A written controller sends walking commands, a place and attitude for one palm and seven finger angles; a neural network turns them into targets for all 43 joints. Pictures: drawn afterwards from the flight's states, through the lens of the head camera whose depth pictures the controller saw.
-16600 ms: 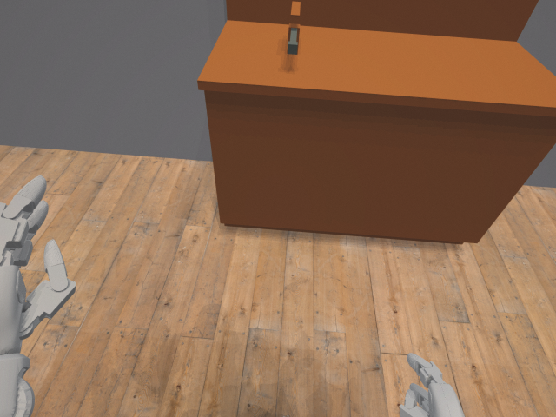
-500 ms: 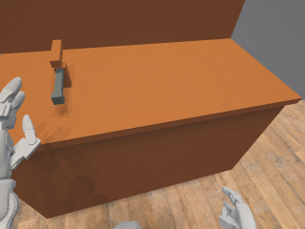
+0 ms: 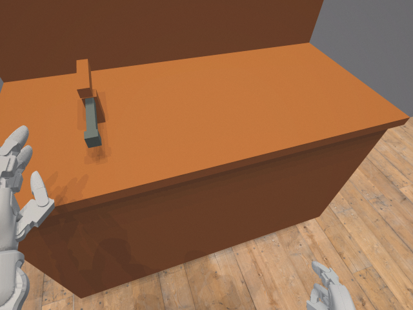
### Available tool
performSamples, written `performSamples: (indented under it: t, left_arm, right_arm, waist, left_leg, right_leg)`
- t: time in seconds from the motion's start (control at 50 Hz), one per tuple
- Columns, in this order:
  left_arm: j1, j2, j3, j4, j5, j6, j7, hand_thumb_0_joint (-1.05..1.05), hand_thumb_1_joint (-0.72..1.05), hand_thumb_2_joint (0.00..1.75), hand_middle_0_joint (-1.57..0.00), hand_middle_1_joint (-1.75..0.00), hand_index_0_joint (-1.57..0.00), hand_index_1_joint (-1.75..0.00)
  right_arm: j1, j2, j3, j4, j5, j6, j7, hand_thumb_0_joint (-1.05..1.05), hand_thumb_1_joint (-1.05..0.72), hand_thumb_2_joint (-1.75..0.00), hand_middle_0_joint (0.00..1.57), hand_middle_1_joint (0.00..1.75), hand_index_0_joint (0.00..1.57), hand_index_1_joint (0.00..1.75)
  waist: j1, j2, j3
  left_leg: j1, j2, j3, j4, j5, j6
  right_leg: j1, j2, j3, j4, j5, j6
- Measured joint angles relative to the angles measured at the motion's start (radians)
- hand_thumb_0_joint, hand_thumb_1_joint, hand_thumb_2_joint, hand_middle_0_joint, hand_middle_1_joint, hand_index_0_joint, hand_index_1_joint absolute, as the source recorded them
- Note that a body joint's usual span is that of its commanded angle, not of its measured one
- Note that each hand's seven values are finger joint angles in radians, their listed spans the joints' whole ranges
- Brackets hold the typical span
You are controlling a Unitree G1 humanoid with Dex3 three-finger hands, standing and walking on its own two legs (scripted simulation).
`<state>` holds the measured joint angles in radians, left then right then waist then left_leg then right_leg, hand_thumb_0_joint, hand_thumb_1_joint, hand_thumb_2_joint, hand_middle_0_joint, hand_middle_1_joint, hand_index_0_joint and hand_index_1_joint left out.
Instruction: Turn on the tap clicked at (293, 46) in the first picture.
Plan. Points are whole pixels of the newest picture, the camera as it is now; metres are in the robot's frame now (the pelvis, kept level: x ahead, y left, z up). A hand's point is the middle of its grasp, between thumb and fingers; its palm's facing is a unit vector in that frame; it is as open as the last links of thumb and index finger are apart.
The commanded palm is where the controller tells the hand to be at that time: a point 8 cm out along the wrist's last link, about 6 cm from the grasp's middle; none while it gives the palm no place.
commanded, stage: come to a stop and stand still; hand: left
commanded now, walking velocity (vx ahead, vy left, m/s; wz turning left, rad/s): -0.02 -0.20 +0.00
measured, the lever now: (92, 138) +0.42 +0.29 +0.08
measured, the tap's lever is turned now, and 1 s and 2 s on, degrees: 0 0 0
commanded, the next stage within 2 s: look again from close up in 0.26 s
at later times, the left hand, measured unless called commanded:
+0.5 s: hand (64, 202) +0.23 +0.23 +0.15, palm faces +0.40 -0.84 -0.35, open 7.5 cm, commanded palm +0.17 +0.27 +0.18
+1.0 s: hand (5, 157) +0.26 +0.31 +0.21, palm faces +0.54 -0.73 -0.42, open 7.4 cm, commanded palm +0.16 +0.28 +0.18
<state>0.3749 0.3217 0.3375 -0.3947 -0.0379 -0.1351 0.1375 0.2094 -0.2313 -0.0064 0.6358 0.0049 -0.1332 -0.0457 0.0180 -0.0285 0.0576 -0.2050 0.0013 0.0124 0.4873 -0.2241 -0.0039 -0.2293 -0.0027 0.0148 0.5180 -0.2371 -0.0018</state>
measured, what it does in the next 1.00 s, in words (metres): stands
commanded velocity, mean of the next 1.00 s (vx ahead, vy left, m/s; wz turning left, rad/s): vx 0.00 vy -0.04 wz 0.00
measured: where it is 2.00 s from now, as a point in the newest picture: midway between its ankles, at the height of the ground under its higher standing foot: outside the picture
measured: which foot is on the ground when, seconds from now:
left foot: down 0.00-1.00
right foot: down 0.00-1.00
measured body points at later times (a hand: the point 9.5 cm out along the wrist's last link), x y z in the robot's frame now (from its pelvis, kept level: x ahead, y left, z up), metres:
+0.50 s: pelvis +0.01 -0.01 +0.00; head +0.02 -0.01 +0.45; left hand +0.20 +0.27 +0.17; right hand +0.19 -0.23 -0.09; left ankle +0.02 +0.12 -0.74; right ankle +0.03 -0.12 -0.74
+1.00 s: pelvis +0.00 +0.00 +0.00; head +0.05 +0.02 +0.45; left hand +0.22 +0.34 +0.23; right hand +0.20 -0.21 -0.08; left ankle +0.02 +0.12 -0.74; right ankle +0.03 -0.12 -0.74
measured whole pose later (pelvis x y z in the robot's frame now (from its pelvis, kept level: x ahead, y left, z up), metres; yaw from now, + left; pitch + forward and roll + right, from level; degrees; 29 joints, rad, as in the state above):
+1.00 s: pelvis +0.00 +0.00 +0.00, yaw +0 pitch -1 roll -1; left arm 0.11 0.51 0.49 -0.32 -0.03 -0.20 0.11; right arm 0.15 -0.19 0.01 0.61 0.01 -0.13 -0.01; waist 0.08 -0.03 0.12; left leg -0.23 0.03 0.01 0.48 -0.23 -0.01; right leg -0.22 0.02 0.00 0.44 -0.20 -0.01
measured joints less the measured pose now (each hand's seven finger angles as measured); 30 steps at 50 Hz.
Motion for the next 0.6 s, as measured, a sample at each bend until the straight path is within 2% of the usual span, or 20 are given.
performSamples:
  t: [0.08,0.18,0.26,0.34,0.42,0.5,0.6]
  left_arm:
    - [0.054,0.042,0.011,-0.077,0.000,-0.017,-0.017,0.02,0.89,0.89,-0.21,-0.30,-0.20,-0.30]
    - [0.060,0.091,0.053,-0.099,-0.006,-0.050,-0.022,0.01,0.89,0.89,-0.21,-0.30,-0.21,-0.30]
    - [0.045,0.070,0.065,-0.049,-0.007,-0.052,-0.018,0.01,0.89,0.89,-0.21,-0.30,-0.21,-0.30]
    - [0.035,0.015,0.029,0.004,-0.001,-0.032,-0.015,0.01,0.89,0.89,-0.21,-0.30,-0.20,-0.30]
    - [0.035,-0.022,-0.018,0.010,0.003,-0.009,-0.018,0.01,0.89,0.89,-0.20,-0.30,-0.20,-0.30]
    - [0.038,-0.007,-0.032,-0.031,-0.004,0.000,-0.017,0.01,0.89,0.89,-0.21,-0.30,-0.21,-0.30]
    - [0.065,0.044,0.008,-0.078,-0.018,-0.013,-0.009,0.01,0.89,0.89,-0.21,-0.30,-0.21,-0.30]
  right_arm:
    - [-0.008,0.029,0.008,-0.033,0.003,-0.005,0.008,0.01,-0.91,-0.90,0.20,0.30,0.20,0.30]
    - [0.001,0.073,0.025,-0.047,0.002,-0.002,0.018,0.01,-0.90,-0.90,0.20,0.30,0.20,0.30]
    - [0.010,0.089,0.042,-0.039,0.003,0.006,0.026,0.01,-0.90,-0.90,0.20,0.30,0.21,0.30]
    - [0.012,0.081,0.050,-0.024,0.001,0.013,0.026,0.01,-0.90,-0.90,0.20,0.30,0.21,0.30]
    - [0.002,0.059,0.043,-0.011,-0.005,0.016,0.019,0.01,-0.90,-0.90,0.20,0.30,0.21,0.30]
    - [-0.015,0.034,0.025,-0.006,-0.006,0.022,0.010,0.01,-0.90,-0.90,0.20,0.30,0.21,0.30]
    - [-0.024,0.008,-0.001,-0.028,0.002,0.031,0.001,0.01,-0.90,-0.90,0.20,0.30,0.21,0.30]
  waist:
    - [-0.017,-0.016,0.017]
    - [-0.004,-0.011,0.017]
    - [0.012,0.016,-0.001]
    - [0.024,0.042,-0.020]
    - [0.025,0.057,-0.025]
    - [0.010,0.049,-0.016]
    - [-0.012,0.038,-0.009]
  left_leg:
    - [0.004,-0.018,0.015,-0.010,-0.002,0.016]
    - [0.004,-0.022,0.011,-0.037,0.018,0.018]
    - [-0.001,-0.009,-0.001,-0.045,0.023,0.010]
    - [-0.011,0.009,-0.013,-0.037,0.015,-0.001]
    - [-0.026,0.029,-0.026,-0.010,-0.004,-0.010]
    - [-0.026,0.039,-0.033,0.004,-0.019,-0.020]
    - [-0.007,0.036,-0.030,-0.013,-0.023,-0.023]
  right_leg:
    - [-0.004,-0.018,0.016,0.001,0.003,0.016]
    - [-0.003,-0.018,0.016,-0.019,0.007,0.010]
    - [0.007,-0.007,0.004,-0.058,0.039,0.009]
    - [0.009,0.011,-0.009,-0.073,0.038,-0.001]
    - [0.011,0.032,-0.022,-0.080,0.034,-0.015]
    - [0.018,0.042,-0.029,-0.078,0.025,-0.024]
    - [0.029,0.038,-0.026,-0.079,0.013,-0.022]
